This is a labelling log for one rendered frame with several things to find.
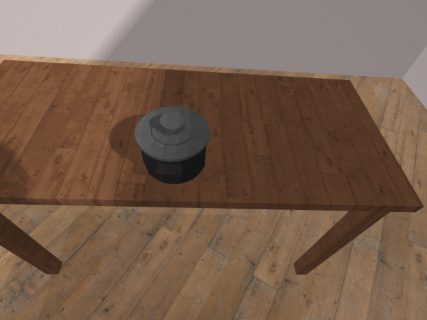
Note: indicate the knob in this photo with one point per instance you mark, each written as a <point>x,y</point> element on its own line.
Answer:
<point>172,123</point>

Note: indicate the pot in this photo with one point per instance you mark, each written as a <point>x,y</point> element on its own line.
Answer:
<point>175,172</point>

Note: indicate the table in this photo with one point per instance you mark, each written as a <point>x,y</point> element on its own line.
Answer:
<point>67,137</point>

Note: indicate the lid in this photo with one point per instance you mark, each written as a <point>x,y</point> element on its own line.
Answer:
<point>172,148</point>

